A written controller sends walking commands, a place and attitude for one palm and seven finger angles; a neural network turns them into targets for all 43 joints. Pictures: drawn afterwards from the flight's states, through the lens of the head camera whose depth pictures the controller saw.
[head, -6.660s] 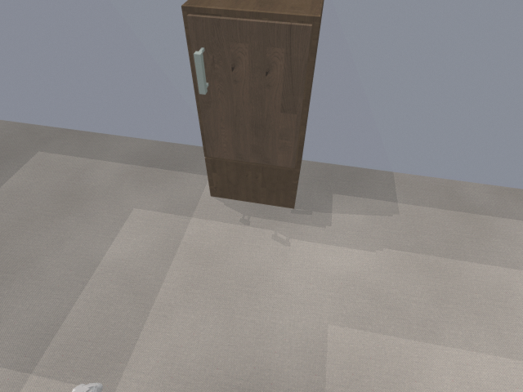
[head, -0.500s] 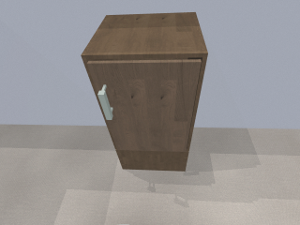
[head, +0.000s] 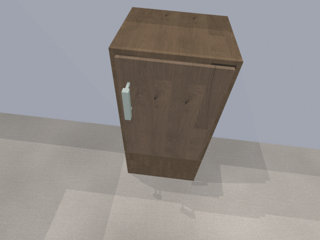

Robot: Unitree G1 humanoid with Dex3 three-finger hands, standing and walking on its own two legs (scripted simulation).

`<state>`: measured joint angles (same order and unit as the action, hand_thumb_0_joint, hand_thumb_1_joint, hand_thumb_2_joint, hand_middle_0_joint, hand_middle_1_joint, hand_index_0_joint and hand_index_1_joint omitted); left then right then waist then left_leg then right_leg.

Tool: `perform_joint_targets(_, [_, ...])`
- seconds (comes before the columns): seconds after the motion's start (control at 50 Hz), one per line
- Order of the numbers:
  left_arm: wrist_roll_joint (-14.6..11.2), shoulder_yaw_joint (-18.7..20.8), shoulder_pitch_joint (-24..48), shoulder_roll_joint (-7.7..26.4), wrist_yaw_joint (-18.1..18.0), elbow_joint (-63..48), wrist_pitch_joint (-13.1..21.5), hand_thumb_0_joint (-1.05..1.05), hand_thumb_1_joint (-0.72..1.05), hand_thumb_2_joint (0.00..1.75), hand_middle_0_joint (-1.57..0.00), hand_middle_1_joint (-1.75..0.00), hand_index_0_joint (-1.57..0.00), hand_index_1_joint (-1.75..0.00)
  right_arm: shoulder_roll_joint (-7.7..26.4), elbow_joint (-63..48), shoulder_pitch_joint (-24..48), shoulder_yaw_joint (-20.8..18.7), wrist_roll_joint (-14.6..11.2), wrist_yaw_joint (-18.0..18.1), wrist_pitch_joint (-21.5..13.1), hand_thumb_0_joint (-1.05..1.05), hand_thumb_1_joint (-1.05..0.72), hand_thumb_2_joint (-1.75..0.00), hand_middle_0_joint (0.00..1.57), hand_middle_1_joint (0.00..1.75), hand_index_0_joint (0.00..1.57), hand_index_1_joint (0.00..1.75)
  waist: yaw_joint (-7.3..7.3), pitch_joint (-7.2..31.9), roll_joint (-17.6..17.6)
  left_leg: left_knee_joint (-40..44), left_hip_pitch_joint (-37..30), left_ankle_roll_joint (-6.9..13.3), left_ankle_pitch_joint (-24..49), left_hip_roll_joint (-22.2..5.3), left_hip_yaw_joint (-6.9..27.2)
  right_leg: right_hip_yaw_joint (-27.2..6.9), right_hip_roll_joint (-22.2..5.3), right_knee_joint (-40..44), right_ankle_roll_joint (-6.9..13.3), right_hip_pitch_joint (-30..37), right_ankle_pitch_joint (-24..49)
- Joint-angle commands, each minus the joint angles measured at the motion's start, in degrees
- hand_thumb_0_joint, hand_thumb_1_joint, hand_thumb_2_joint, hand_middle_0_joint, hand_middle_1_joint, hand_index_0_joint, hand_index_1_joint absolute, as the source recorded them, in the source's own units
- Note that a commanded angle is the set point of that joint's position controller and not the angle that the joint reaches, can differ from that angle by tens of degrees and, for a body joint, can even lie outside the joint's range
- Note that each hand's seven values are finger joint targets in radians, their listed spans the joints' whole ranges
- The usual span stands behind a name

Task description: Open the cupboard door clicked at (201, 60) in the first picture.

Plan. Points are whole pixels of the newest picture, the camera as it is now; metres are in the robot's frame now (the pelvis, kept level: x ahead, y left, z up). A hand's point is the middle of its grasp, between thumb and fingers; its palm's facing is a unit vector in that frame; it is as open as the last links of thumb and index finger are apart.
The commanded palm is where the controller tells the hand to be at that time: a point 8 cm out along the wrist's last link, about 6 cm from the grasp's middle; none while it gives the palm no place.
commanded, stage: come to a stop and stand still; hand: left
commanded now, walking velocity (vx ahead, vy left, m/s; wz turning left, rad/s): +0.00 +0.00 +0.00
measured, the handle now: (128, 101) +0.60 +0.17 -0.05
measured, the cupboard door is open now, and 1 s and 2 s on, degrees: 0 0 0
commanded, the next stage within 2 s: look again from close up in 0.32 s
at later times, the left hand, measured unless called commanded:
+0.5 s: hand out of the picture +0.01 +0.18 -0.18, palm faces +0.00 -0.98 -0.20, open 7.4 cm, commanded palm none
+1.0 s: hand out of the picture +0.00 +0.18 -0.17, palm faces +0.04 -0.98 -0.22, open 7.4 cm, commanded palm none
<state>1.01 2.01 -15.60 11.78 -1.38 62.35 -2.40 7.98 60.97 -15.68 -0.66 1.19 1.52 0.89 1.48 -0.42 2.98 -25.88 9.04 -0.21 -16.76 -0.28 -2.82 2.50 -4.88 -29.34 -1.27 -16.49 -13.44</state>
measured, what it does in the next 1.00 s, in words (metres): stands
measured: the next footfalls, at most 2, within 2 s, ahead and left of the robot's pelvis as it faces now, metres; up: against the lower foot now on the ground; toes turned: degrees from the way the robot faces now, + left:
none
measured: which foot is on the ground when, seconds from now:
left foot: down 0.00-1.00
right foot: down 0.00-1.00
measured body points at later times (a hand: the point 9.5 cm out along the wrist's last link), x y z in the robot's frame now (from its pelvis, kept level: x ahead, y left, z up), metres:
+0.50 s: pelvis +0.01 +0.01 +0.00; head +0.02 +0.01 +0.45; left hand +0.01 +0.23 -0.16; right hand +0.00 -0.20 -0.16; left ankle -0.03 +0.12 -0.74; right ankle +0.03 -0.14 -0.74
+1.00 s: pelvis -0.02 -0.01 +0.00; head -0.02 -0.01 +0.45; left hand +0.00 +0.23 -0.15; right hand +0.00 -0.24 -0.16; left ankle -0.03 +0.12 -0.74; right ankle +0.03 -0.14 -0.74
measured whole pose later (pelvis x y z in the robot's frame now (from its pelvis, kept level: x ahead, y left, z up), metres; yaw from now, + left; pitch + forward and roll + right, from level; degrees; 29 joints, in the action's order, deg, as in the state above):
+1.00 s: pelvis -0.02 -0.01 +0.00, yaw +1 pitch -3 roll +1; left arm 0.8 0.1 -16.2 9.9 -1.6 60.7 0.2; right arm 10.4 60.1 -17.7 0.0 0.9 1.1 -0.8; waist -0.2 -0.8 -0.1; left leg -27.8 8.8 -0.9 -16.5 -1.2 -1.8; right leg 3.3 -4.0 -28.7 -1.2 -14.7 -11.4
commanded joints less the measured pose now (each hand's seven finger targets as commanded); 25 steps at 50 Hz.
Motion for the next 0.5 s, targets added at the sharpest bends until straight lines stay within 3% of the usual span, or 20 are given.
perform_joint_targets(0.0, [-0.1, -0.3, -2.7, 3.1, 0.1, 0.1, 2.3, 0.00, 0.90, 0.90, -0.20, -0.30, -0.20, -0.30, 7.3, -1.2, -1.1, -1.2, -0.8, 0.6, -1.9, 0.00, -0.90, -0.90, 0.20, 0.30, 0.20, 0.30, 0.03, -1.9, -8.4, 7.4, 4.4, 2.4, 11.6, -7.0, 5.0, -2.4, -1.3, 5.8, 0.8, 6.6, 8.7])
perform_joint_targets(0.02, [-0.1, -0.3, -1.9, 3.5, 0.0, 0.3, 2.3, 0.00, 0.90, 0.90, -0.20, -0.30, -0.20, -0.30, 7.4, -0.8, -1.7, -1.2, -0.9, 0.6, -1.8, 0.00, -0.90, -0.90, 0.20, 0.30, 0.20, 0.30, -0.41, -2.3, -4.6, 7.0, 4.1, 1.8, 11.5, -6.9, 5.0, -2.7, -1.3, 5.8, 0.9, 6.5, 9.8])
perform_joint_targets(0.06, [-0.2, -0.6, -1.7, 2.6, -0.2, 0.8, 2.3, 0.00, 0.90, 0.90, -0.20, -0.30, -0.20, -0.30, 7.1, -0.1, -2.3, -1.1, -0.9, 0.6, -1.9, 0.00, -0.90, -0.90, 0.20, 0.30, 0.20, 0.30, -0.79, -3.0, -2.6, 7.2, 3.1, 1.4, 10.6, -6.8, 4.5, -2.8, -1.5, 6.6, 0.8, 5.5, 9.5])
perform_joint_targets(0.18, [-0.3, -0.9, -2.0, 1.8, -0.5, 2.0, 2.5, 0.00, 0.90, 0.90, -0.20, -0.30, -0.20, -0.30, 6.4, 1.4, -3.1, -0.7, -0.9, 0.7, -2.3, 0.00, -0.90, -0.90, 0.20, 0.30, 0.20, 0.30, -0.87, -3.0, -4.1, 8.3, 2.2, 1.3, 11.9, -6.7, 4.3, -2.5, -1.6, 7.0, 0.6, 6.5, 9.5])
perform_joint_targets(0.38, [-0.4, -1.2, -3.2, 1.1, -0.7, 2.6, 2.8, 0.00, 0.90, 0.90, -0.20, -0.30, -0.20, -0.30, 5.1, 2.9, -4.9, -0.6, -0.9, 0.9, -2.4, 0.00, -0.90, -0.90, 0.20, 0.30, 0.20, 0.30, -0.94, -3.3, -2.9, 7.6, 1.3, 1.2, 12.9, -6.4, 3.6, -2.5, -1.9, 7.4, 1.0, 7.1, 11.4])
perform_joint_targets(0.4, [0.1, -1.5, -6.5, 3.4, -3.2, 3.7, 3.9, 0.00, 0.90, 0.90, -0.20, -0.30, -0.20, -0.30, 7.7, -1.3, -0.2, -0.5, -1.3, 0.2, -3.2, 0.00, -0.90, -0.90, 0.20, 0.30, 0.20, 0.30, 0.13, -4.6, -4.6, -2.7, 5.4, -0.3, 19.6, -6.9, 1.6, -5.0, -4.3, 3.8, 2.1, 6.3, 25.8])
perform_joint_targets(0.42, [0.3, -1.1, -5.1, 5.3, -2.5, 2.1, 4.8, 0.00, 0.90, 0.90, -0.20, -0.30, -0.20, -0.30, 6.4, -3.5, -1.6, -0.3, -1.1, -0.2, -3.3, 0.00, -0.90, -0.90, 0.20, 0.30, 0.20, 0.30, -1.76, -2.8, -6.1, -1.7, 5.8, -0.6, 18.8, -4.5, 1.2, -2.8, -5.1, 1.2, 2.7, 7.9, 33.1])
perform_joint_targets(0.44, [0.0, -0.9, -5.6, 4.5, -2.2, 0.8, 4.7, 0.00, 0.90, 0.90, -0.20, -0.30, -0.20, -0.30, 4.8, -2.9, -6.6, -0.4, -0.5, -0.1, -3.8, 0.00, -0.90, -0.90, 0.20, 0.30, 0.20, 0.30, -2.11, 5.6, -6.9, -0.9, 3.7, -0.1, 17.7, -4.5, 2.6, -2.8, -4.2, -3.1, 3.2, 11.3, 28.4])
perform_joint_targets(0.46, [-0.1, -1.0, -4.7, 3.4, -1.8, 0.2, 4.4, 0.00, 0.90, 0.90, -0.20, -0.30, -0.20, -0.30, 5.4, -2.9, -6.8, -0.6, -0.6, 0.4, -3.8, 0.00, -0.90, -0.90, 0.20, 0.30, 0.20, 0.30, -1.96, 8.5, -5.9, -1.9, 2.4, 0.5, 23.1, -5.5, 3.7, -1.8, -3.2, -3.8, 3.0, 11.5, 24.1])
perform_joint_targets(0.48, [-0.2, -1.2, -3.8, 2.9, -1.6, -0.4, 4.0, 0.00, 0.90, 0.90, -0.20, -0.30, -0.20, -0.30, 5.9, -3.2, -6.3, -0.7, -0.7, 0.6, -3.5, 0.00, -0.90, -0.90, 0.20, 0.30, 0.20, 0.30, -1.80, 6.7, -4.2, -1.4, 2.5, 0.9, 23.0, -6.0, 4.2, -1.2, -2.3, -2.6, 2.7, 9.7, 17.9])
